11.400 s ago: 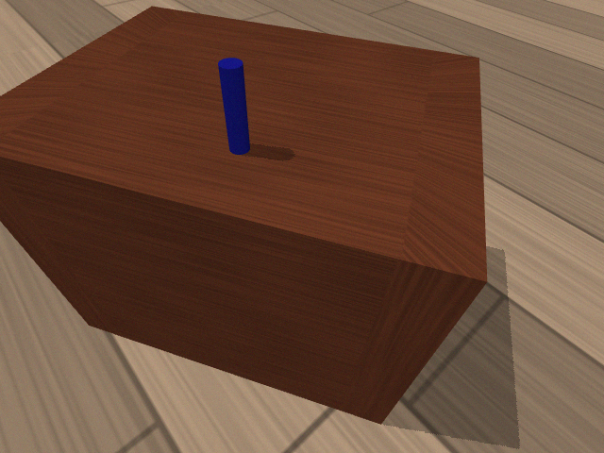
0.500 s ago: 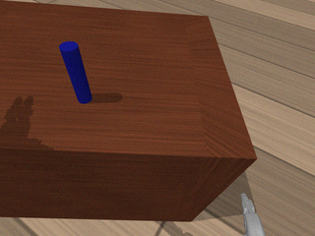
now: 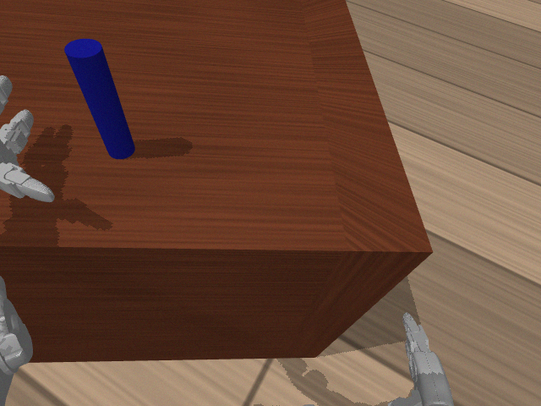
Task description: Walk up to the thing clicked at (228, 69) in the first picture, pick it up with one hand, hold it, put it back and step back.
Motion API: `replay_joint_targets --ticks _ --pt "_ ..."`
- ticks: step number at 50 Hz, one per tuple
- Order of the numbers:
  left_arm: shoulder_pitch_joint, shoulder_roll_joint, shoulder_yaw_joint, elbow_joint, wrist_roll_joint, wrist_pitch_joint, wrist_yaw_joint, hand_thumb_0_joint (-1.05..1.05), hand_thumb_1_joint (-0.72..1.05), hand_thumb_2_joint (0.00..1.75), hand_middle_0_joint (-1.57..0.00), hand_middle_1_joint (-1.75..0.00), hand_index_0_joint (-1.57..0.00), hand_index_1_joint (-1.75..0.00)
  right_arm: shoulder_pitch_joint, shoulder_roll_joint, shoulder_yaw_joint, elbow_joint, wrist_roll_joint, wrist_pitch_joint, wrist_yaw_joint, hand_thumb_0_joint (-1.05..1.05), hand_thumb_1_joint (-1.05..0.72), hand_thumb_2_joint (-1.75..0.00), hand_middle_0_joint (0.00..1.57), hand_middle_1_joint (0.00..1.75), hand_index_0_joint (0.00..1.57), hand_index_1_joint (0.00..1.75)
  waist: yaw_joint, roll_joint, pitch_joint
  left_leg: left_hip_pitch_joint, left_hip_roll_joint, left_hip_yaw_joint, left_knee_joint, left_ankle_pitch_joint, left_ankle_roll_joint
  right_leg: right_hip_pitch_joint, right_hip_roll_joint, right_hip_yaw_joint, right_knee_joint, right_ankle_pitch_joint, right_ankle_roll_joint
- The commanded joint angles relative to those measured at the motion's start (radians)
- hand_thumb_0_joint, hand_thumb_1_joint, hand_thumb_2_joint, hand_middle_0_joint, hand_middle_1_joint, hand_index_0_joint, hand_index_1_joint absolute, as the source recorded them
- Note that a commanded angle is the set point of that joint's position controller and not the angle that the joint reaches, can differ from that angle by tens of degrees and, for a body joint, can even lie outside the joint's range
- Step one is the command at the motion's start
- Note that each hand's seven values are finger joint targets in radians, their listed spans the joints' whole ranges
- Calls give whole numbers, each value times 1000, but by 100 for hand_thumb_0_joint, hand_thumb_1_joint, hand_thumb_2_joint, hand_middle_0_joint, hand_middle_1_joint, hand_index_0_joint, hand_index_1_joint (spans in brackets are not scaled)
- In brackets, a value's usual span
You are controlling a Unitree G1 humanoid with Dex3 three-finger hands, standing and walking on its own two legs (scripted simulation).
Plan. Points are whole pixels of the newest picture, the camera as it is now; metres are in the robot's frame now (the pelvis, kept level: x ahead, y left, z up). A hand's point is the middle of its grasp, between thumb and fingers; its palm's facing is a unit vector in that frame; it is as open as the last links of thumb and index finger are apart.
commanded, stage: close in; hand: left
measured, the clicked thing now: (105, 106) +0.50 +0.21 +0.14
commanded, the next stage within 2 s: close in 0.58 s
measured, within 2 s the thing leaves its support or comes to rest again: leaves its support in 1.94 s
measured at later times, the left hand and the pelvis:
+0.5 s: hand (94, 135) +0.47 +0.22 +0.12, palm faces +0.12 -0.99 +0.04, open 17.4 cm; pelvis -0.01 +0.00 -0.02, yaw -1 degrees
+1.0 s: hand (113, 120) +0.49 +0.20 +0.13, palm faces +0.17 -0.99 +0.04, open 15.8 cm; pelvis -0.02 -0.01 -0.02, yaw -1 degrees
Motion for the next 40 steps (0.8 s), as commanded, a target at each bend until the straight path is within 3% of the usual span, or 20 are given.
replay_joint_targets --ticks 1,2,4,5,7,11,13,15,18,19,20,21,24,26,28,30,33,35,37,40 --pt "-492 310 34 -270 -4 -120 73 0 -58 5 -5 -6 -6 -6 -5 -152 -86 -181 3 -23 18 0 55 -5 5 5 5 5 -6 226 -399 323 -4 0 -24 422 5 7 28 -45 -13 270 -59" --pt "-487 341 61 -276 1 -129 96 0 -57 6 -5 -6 -6 -6 -33 -189 -123 -234 2 -22 20 0 55 -5 5 5 5 5 -6 222 -428 320 -3 -2 -12 418 4 13 27 -43 -2 271 -59" --pt "-514 301 46 -281 10 -137 136 0 -58 4 -5 -6 -6 -5 -2 -173 -126 -238 -3 -8 34 0 54 -5 5 5 5 5 -9 223 -461 300 -4 6 5 404 7 29 26 -39 18 277 -58" --pt "-523 322 69 -327 12 -146 156 0 -56 5 -5 -6 -6 -5 -23 -180 -133 -293 -4 -6 40 0 55 -5 5 5 5 5 4 225 -498 296 -6 10 15 414 6 61 25 -37 26 294 -55" --pt "-483 283 53 -292 23 -138 192 0 -56 4 -5 -5 -6 -4 38 -148 -119 -254 -3 13 53 0 54 -5 5 5 5 5 15 224 -479 250 -7 15 20 413 6 78 27 -36 42 305 -55" --pt "-446 232 27 -296 40 -122 234 0 -53 3 -5 -3 -6 -3 17 -159 -145 -312 4 35 64 0 54 -5 5 5 5 5 19 190 -502 213 -8 23 28 426 10 113 28 -29 57 348 -52" --pt "-465 169 -6 -308 32 -118 234 0 -52 3 -4 -3 -5 -2 26 -137 -127 -321 7 42 74 0 54 -5 5 5 5 5 9 181 -458 206 -2 19 29 428 8 81 35 -33 59 331 -54" --pt "-425 161 -6 -282 38 -106 243 0 -51 4 -4 -2 -4 -2 7 -173 -166 -343 9 43 73 0 54 -5 5 5 5 5 4 148 -440 206 3 16 25 412 10 61 38 -35 64 311 -56" --pt "-461 145 -8 -318 30 -105 248 0 -49 5 -3 -2 -4 -1 18 -174 -172 -379 15 49 76 0 55 -5 5 5 5 5 -2 130 -430 195 -1 22 22 354 13 53 38 -32 64 277 -53" --pt "-484 111 -36 -317 31 -104 249 0 -50 4 -3 -2 -4 -1 42 -168 -171 -378 16 53 77 0 55 -5 5 5 5 5 -23 117 -422 197 -4 28 25 324 18 42 37 -28 58 269 -49" --pt "-480 126 -20 -312 30 -101 251 0 -48 5 -3 -2 -4 -1 54 -175 -179 -385 16 53 76 0 55 -5 5 5 5 5 -18 100 -404 171 -6 29 18 300 19 49 36 -28 56 255 -48" --pt "-454 74 -55 -276 30 -91 249 0 -51 3 -3 -1 -4 0 89 -168 -181 -352 17 56 78 0 55 -5 5 5 5 5 -34 94 -389 184 -6 29 21 296 20 27 37 -29 55 257 -46" --pt "-492 96 -46 -331 30 -90 258 0 -52 4 -3 -1 -4 0 85 -180 -188 -401 22 55 80 0 55 -5 5 5 5 5 -26 113 -405 213 -5 26 22 316 16 11 35 -33 64 258 -50" --pt "-512 45 -80 -332 29 -85 263 0 -53 4 -3 -1 -4 -1 96 -156 -170 -397 23 58 86 0 55 -5 5 5 5 5 -28 123 -390 218 -6 24 21 295 15 -13 37 -34 64 231 -53" --pt "-513 84 -51 -351 33 -84 280 0 -54 4 -3 -1 -4 0 112 -182 -200 -398 21 59 82 0 55 -5 5 5 5 5 -22 130 -401 226 -4 23 18 298 11 0 36 -36 67 232 -54" --pt "-547 42 -72 -358 34 -81 292 0 -54 3 -3 0 -4 0 86 -161 -176 -422 19 59 89 0 55 -5 5 5 5 5 -24 132 -418 219 -4 21 21 292 12 1 34 -33 69 230 -55" --pt "-533 52 -68 -328 45 -77 310 0 -58 2 -4 0 -5 0 116 -150 -182 -368 16 71 86 0 55 -5 5 5 5 5 -17 122 -391 176 -14 34 29 272 20 20 29 -25 64 244 -47" --pt "-574 56 -70 -374 44 -84 328 0 -60 1 -9 0 -7 0 61 -163 -195 -409 15 66 84 0 54 -6 5 5 5 5 -13 130 -422 184 -15 36 30 263 21 43 27 -20 67 245 -48" --pt "-591 82 -53 -378 57 -82 346 0 -56 4 -25 -11 -23 -11 30 -161 -186 -452 14 68 83 0 54 -5 5 5 5 5 -5 117 -450 172 -14 33 26 257 21 69 27 -22 66 240 -47" --pt "-574 85 -49 -282 72 -80 358 0 -59 8 -41 -23 -41 -22 68 -136 -169 -416 13 84 84 0 53 -5 5 5 5 5 -26 71 -401 116 -17 39 29 252 29 84 26 -14 62 267 -40"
